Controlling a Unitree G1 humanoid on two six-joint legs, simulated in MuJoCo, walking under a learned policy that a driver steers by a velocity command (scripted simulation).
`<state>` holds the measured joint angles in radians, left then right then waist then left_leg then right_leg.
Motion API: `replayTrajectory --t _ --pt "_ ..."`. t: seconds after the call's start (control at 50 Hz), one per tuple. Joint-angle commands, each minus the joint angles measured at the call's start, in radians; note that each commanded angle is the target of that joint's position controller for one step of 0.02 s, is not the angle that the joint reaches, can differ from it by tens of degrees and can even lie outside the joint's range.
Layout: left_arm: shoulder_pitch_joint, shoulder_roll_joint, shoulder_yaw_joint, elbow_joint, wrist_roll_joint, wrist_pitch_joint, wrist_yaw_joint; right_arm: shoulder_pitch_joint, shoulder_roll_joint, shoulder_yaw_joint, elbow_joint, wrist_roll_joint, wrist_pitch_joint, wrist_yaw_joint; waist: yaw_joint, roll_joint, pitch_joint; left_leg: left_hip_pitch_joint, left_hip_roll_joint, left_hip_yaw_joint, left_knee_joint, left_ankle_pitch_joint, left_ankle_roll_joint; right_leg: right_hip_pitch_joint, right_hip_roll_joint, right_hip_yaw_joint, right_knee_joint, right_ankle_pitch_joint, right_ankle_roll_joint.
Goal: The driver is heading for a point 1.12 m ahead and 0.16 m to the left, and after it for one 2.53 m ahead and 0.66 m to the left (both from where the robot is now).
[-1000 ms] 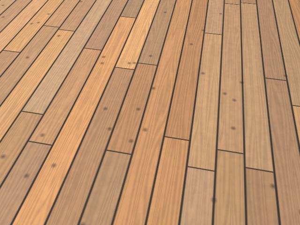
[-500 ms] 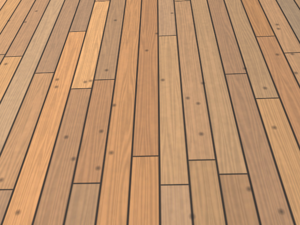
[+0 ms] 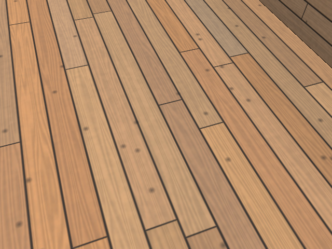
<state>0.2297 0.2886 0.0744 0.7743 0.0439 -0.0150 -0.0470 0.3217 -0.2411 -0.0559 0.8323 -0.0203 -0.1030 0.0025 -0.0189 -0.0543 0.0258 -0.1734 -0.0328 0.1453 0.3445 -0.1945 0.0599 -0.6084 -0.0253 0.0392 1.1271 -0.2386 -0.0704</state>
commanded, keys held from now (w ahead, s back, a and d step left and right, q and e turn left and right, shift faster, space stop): w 0.70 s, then w+q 0.30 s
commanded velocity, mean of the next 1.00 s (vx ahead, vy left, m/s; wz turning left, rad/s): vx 0.50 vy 0.00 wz -0.04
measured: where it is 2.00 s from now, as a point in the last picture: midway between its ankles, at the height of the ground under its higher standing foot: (152, 138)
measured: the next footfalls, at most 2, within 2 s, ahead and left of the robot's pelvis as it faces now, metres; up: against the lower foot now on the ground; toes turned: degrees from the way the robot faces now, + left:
right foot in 0.28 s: +0.30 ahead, -0.12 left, +0.00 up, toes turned -8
left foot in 0.80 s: +0.61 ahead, +0.04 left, +0.00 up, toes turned +1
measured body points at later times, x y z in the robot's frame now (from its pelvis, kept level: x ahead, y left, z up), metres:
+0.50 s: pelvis +0.27 -0.06 +0.00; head +0.29 -0.07 +0.45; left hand +0.32 +0.20 -0.13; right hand +0.32 -0.32 -0.14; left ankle +0.31 +0.10 -0.67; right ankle +0.26 -0.12 -0.74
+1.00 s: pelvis +0.55 -0.01 +0.00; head +0.58 +0.01 +0.45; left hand +0.63 +0.24 -0.14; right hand +0.58 -0.28 -0.13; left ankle +0.57 +0.04 -0.74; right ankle +0.54 -0.16 -0.66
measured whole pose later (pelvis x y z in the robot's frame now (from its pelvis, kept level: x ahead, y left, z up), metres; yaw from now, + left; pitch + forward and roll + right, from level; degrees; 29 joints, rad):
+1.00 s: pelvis +0.55 -0.01 +0.00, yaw +2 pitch +0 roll +0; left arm 0.21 0.24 0.04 0.90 0.04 -0.07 -0.01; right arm 0.32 -0.23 -0.06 0.95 0.00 -0.06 0.02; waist -0.01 -0.02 0.06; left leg -0.22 -0.10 0.03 0.38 -0.16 0.12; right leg -0.48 -0.06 0.01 1.09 -0.27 -0.03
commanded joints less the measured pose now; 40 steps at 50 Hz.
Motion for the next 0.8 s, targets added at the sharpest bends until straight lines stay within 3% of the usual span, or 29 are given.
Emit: replayTrajectory --t 0.02,0.1,0.2,0.24,0.26,0.28,0.3,0.32,0.34,0.36,0.38,0.42,0.46,0.54,0.6,0.66,0.72,0.76,0.78,0.8 --pt "-0.011 -0.011 -0.013 -0.067 0.001 -0.003 -0.013 0.033 -0.070 -0.007 -0.026 -0.001 -0.025 0.008 0.023 0.116 0.015 0.030 0.282 -0.188 -0.210 0.205 0.124 -0.102 -0.033 0.045 -0.060 0.101 0.010" --pt "-0.160 -0.035 -0.037 -0.102 -0.004 -0.017 -0.023 0.069 -0.085 -0.004 0.005 0.004 -0.021 0.012 -0.002 0.124 0.038 0.014 0.234 -0.067 -0.210 0.293 0.097 -0.007 -0.013 -0.045 -0.347 0.232 0.013" --pt "-0.268 -0.017 -0.044 -0.131 0.000 -0.026 -0.016 0.176 -0.130 -0.008 0.074 0.005 0.007 0.000 -0.030 0.130 0.057 0.179 0.290 -0.073 -0.143 0.446 0.101 0.056 0.005 -0.125 -0.525 0.104 -0.024" --pt "-0.185 -0.003 -0.037 -0.100 0.007 -0.036 -0.003 0.187 -0.147 -0.008 0.096 0.006 0.022 -0.005 0.013 0.149 0.004 0.227 0.288 -0.050 0.017 0.718 0.089 0.195 0.061 -0.152 -0.593 0.027 -0.060" --pt "-0.041 0.015 -0.026 -0.048 0.014 -0.049 0.006 0.187 -0.145 -0.005 0.104 0.012 0.029 -0.007 0.079 0.128 -0.075 0.193 0.259 -0.013 0.190 0.761 0.070 0.384 0.091 -0.161 -0.666 0.065 -0.085" --pt "0.134 0.073 -0.005 0.007 0.031 -0.058 0.019 0.176 -0.124 0.004 0.085 0.016 0.029 -0.008 0.146 0.094 -0.189 0.021 0.229 0.002 0.410 0.550 0.049 0.655 -0.013 -0.041 -0.655 0.037 -0.125" --pt "0.253 0.187 0.024 0.020 0.040 -0.058 0.035 0.214 -0.018 0.031 0.021 0.042 0.022 0.008 0.158 -0.139 -0.346 -0.372 0.088 0.041 0.799 -0.015 -0.004 1.005 -0.346 0.435 -0.697 -0.045 -0.249" --pt "0.265 0.183 0.030 0.029 -0.007 -0.045 0.043 0.175 -0.106 0.001 0.030 0.023 0.024 0.002 0.158 -0.090 -0.359 -0.490 0.031 -0.099 0.946 -0.329 0.000 0.969 -0.402 0.632 -0.805 0.065 -0.273" --pt "0.182 0.152 0.020 0.038 -0.023 -0.044 0.043 0.086 -0.115 -0.007 0.004 0.018 0.025 0.003 0.118 -0.031 -0.202 -0.551 0.088 -0.152 0.953 -0.242 0.009 0.854 -0.340 0.445 -0.809 0.127 -0.240" --pt "0.116 0.093 0.006 0.036 -0.025 -0.051 0.039 0.056 -0.089 0.002 0.000 0.019 0.018 0.007 0.081 -0.004 -0.110 -0.524 0.116 -0.155 0.894 -0.170 0.010 0.710 -0.294 0.332 -0.842 0.198 -0.206" --pt "0.070 0.056 -0.003 0.036 -0.027 -0.057 0.037 0.057 -0.073 0.002 0.012 0.012 0.025 0.010 0.043 0.009 -0.057 -0.472 0.140 -0.154 0.829 -0.136 0.005 0.605 -0.244 0.248 -0.880 0.222 -0.165" --pt "0.041 0.014 -0.015 0.049 -0.031 -0.069 0.037 0.108 -0.044 0.005 0.042 -0.014 0.054 0.021 -0.007 -0.018 -0.028 -0.374 0.146 -0.146 0.776 -0.100 -0.016 0.481 -0.186 0.150 -0.935 0.258 -0.135" --pt "0.077 0.025 -0.012 0.077 -0.037 -0.084 0.037 0.083 -0.038 0.001 0.036 -0.018 0.067 0.032 -0.021 -0.009 -0.011 -0.391 0.146 -0.133 0.751 -0.055 -0.028 0.465 -0.169 0.110 -0.970 0.311 -0.149" --pt "0.149 0.027 -0.013 0.125 -0.037 -0.088 0.037 -0.097 -0.037 0.002 -0.018 -0.016 0.070 0.036 0.007 -0.006 0.052 -0.498 0.165 -0.118 0.592 0.097 -0.051 0.486 -0.148 0.053 -1.014 0.326 -0.152" --pt "0.192 0.040 -0.014 0.151 -0.035 -0.090 0.038 -0.210 -0.026 0.013 -0.049 -0.009 0.066 0.037 0.034 -0.009 0.065 -0.470 0.145 -0.097 0.426 0.187 -0.047 0.512 -0.142 0.018 -1.014 0.363 -0.141" --pt "0.242 0.059 -0.013 0.183 -0.030 -0.088 0.045 -0.294 -0.039 0.016 -0.075 -0.005 0.064 0.035 0.057 -0.010 0.082 -0.452 0.122 -0.085 0.323 0.202 -0.025 0.584 -0.168 0.014 -1.006 0.379 -0.134" --pt "0.248 0.076 -0.009 0.207 -0.021 -0.082 0.056 -0.311 -0.056 0.011 -0.088 -0.008 0.058 0.032 0.046 -0.004 0.092 -0.439 0.101 -0.078 0.258 0.119 0.018 0.684 -0.206 0.003 -0.958 0.466 -0.123" --pt "0.221 0.090 -0.006 0.214 -0.015 -0.080 0.063 -0.230 -0.068 0.001 -0.063 -0.007 0.050 0.025 0.007 -0.010 0.047 -0.299 0.047 -0.047 0.224 0.040 0.058 0.709 -0.203 -0.046 -0.834 0.702 -0.095" --pt "0.208 0.097 -0.004 0.219 -0.013 -0.075 0.064 -0.113 -0.077 -0.009 -0.023 -0.009 0.044 0.019 -0.048 0.004 -0.016 -0.159 0.004 -0.026 0.182 0.036 0.081 0.701 -0.181 -0.084 -0.676 0.809 -0.077" --pt "0.215 0.084 -0.009 0.218 -0.010 -0.072 0.065 0.056 -0.109 -0.025 0.037 -0.019 0.036 0.011 -0.106 0.034 -0.114 0.060 0.003 -0.049 0.165 0.033 0.112 0.610 -0.137 -0.128 -0.454 0.751 -0.055"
